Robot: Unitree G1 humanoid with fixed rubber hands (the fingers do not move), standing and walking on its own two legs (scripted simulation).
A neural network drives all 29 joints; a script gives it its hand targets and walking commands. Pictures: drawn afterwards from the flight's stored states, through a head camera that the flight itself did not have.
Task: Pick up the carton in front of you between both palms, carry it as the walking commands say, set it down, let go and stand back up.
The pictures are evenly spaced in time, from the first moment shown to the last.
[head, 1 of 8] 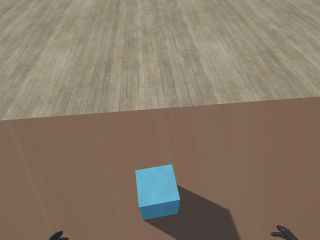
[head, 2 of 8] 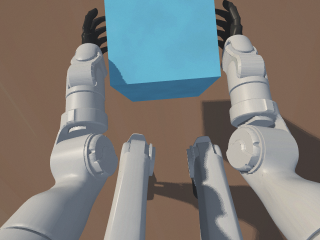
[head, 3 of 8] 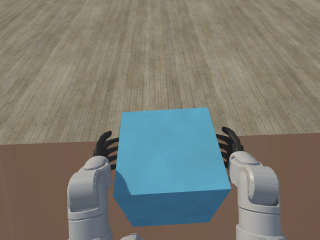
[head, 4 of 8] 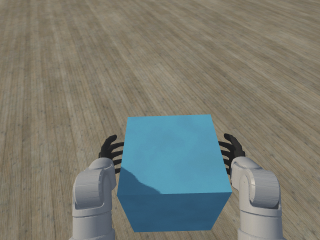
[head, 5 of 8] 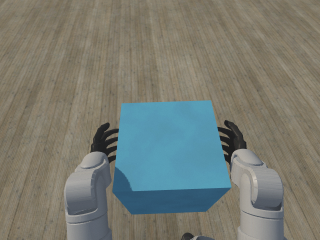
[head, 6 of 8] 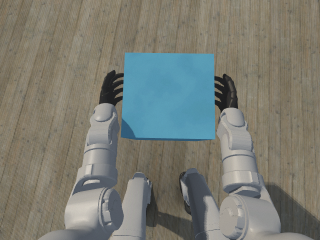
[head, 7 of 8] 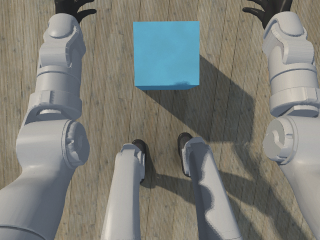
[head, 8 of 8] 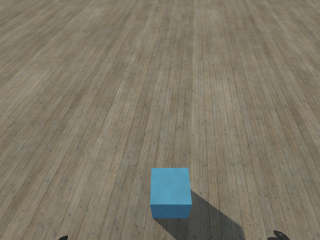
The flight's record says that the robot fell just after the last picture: no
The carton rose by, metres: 0.68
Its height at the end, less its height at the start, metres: -0.05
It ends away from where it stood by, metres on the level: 4.76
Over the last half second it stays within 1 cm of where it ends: yes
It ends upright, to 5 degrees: yes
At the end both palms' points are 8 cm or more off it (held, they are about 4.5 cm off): yes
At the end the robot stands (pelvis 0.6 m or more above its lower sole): yes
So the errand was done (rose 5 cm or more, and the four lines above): yes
